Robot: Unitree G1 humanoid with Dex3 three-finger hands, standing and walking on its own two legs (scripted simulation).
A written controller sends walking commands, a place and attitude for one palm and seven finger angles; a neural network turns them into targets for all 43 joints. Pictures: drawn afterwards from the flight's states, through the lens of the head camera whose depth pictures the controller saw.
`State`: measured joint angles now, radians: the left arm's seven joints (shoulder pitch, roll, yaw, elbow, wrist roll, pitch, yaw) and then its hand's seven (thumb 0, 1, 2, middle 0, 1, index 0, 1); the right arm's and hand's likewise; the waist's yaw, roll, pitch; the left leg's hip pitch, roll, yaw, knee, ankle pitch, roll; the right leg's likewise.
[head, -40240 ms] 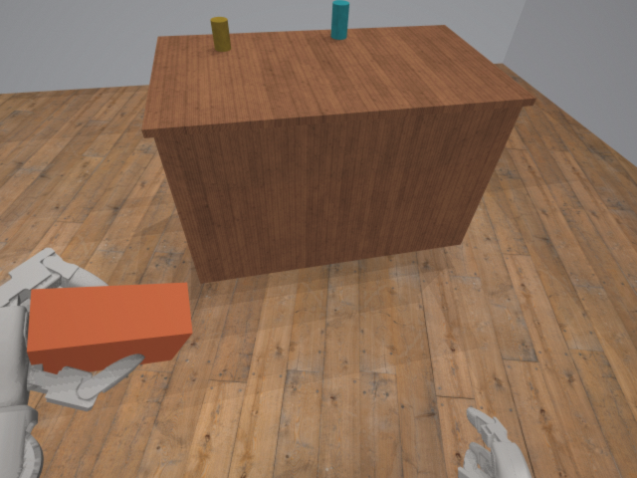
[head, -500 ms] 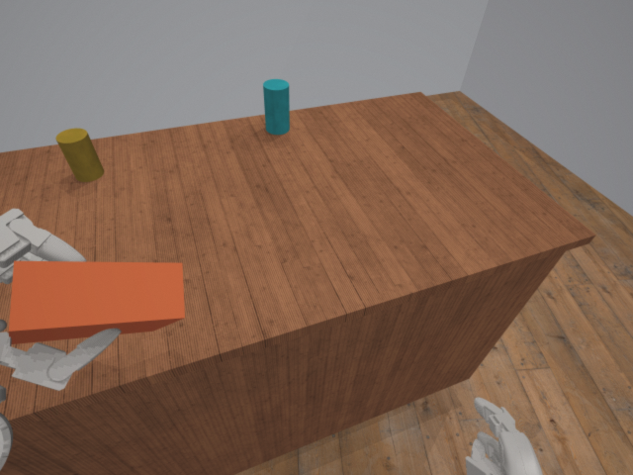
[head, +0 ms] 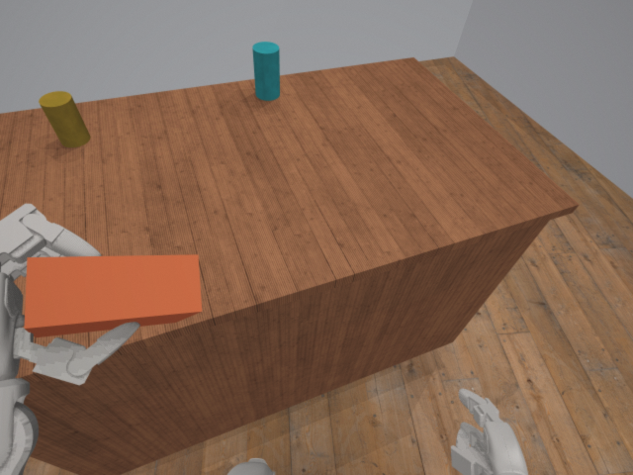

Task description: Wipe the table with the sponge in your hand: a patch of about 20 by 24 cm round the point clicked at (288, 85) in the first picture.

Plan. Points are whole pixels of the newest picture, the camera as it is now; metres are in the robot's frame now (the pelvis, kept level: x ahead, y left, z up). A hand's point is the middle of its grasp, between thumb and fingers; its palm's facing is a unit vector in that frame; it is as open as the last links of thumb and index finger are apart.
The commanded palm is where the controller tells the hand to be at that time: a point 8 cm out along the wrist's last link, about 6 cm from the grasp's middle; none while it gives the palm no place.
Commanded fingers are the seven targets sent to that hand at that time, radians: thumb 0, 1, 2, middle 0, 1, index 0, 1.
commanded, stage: step back with the hand held close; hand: left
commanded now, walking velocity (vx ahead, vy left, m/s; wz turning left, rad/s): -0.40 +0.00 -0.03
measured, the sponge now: (141, 294) +0.24 +0.19 +0.16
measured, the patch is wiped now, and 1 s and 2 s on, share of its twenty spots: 1.00 1.00 1.00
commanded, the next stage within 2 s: stop stepping back and stand still in 0.34 s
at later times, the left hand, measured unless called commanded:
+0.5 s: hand out of the picture +0.08 +0.21 +0.19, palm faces +0.33 -0.87 -0.38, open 9.6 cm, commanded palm +0.03 +0.27 +0.21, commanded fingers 0.00 0.10 1.30 -1.20 -1.60 -1.20 -1.60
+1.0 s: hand out of the picture -0.07 +0.23 +0.18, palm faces +0.38 -0.87 -0.31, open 9.6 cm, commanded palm -0.12 +0.27 +0.21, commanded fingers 0.00 0.10 1.30 -1.20 -1.60 -1.20 -1.60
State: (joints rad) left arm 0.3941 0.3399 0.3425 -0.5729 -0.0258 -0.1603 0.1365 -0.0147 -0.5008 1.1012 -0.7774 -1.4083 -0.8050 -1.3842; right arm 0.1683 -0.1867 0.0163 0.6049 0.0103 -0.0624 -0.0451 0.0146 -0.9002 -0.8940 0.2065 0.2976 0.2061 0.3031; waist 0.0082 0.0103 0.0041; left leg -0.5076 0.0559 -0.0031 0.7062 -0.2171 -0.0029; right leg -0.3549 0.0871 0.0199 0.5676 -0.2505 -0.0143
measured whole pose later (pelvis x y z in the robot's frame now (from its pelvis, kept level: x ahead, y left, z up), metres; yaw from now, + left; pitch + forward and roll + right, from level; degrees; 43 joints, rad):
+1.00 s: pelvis -0.28 -0.01 -0.02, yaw +0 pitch -2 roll -2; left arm 0.38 0.37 0.33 -0.51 -0.03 -0.14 0.09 -0.01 -0.50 1.10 -0.78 -1.41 -0.81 -1.38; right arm 0.27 -0.21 0.01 0.73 0.03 -0.10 -0.03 0.02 -0.90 -0.89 0.21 0.30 0.20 0.30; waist -0.01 -0.02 -0.07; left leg -0.48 0.04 0.02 1.10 -0.44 0.04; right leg -0.43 0.02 -0.09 0.72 -0.26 -0.06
